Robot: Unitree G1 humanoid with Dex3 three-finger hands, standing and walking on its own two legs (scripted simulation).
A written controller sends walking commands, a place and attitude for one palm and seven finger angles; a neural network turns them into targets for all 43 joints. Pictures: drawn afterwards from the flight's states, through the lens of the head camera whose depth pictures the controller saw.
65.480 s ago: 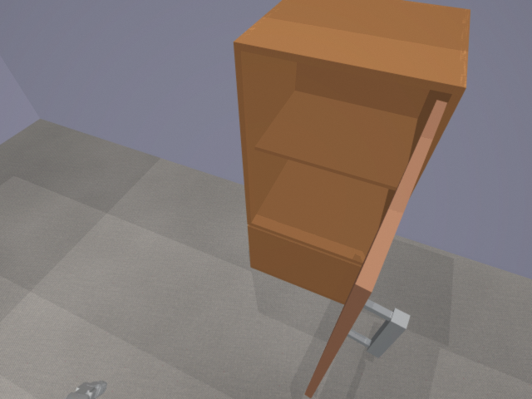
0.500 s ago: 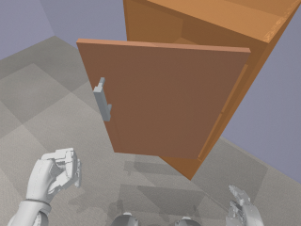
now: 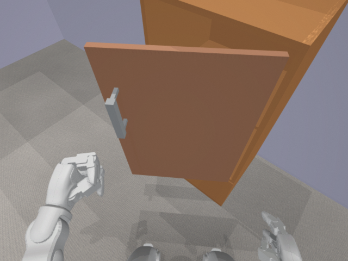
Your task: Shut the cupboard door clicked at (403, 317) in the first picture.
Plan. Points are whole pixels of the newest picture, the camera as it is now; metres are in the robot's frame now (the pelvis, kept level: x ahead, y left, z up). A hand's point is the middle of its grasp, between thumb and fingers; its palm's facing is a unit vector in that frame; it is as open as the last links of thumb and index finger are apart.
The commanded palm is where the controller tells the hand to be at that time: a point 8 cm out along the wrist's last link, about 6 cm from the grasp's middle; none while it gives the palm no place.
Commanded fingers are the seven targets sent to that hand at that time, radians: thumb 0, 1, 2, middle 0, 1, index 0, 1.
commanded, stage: bring the fist close to the handle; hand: left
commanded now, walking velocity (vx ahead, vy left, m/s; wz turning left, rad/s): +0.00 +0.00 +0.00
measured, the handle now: (118, 114) +0.45 +0.17 +0.06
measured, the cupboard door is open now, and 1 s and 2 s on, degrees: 34 34 21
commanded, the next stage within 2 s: push the door shut along its arc in 1.08 s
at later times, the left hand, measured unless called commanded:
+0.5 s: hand (113, 153) +0.33 +0.16 +0.07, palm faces -0.05 -1.00 -0.03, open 3.1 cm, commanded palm +0.32 +0.21 +0.07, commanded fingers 0.00 0.90 0.90 -1.30 -1.50 -1.30 -1.50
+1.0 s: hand (117, 142) +0.36 +0.16 +0.07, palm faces -0.03 -1.00 -0.02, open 3.1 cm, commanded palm +0.34 +0.21 +0.07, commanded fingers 0.00 0.90 0.90 -1.30 -1.50 -1.30 -1.50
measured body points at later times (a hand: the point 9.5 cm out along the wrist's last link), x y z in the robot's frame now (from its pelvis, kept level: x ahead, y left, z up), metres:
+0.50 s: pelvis +0.00 +0.00 +0.01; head +0.06 -0.01 +0.45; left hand +0.33 +0.21 +0.07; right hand +0.15 -0.24 -0.09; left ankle +0.02 +0.11 -0.66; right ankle +0.02 -0.11 -0.66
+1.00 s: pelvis +0.00 +0.01 +0.01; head +0.07 +0.00 +0.45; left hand +0.36 +0.21 +0.07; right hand +0.12 -0.25 -0.10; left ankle +0.02 +0.11 -0.66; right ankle +0.02 -0.11 -0.66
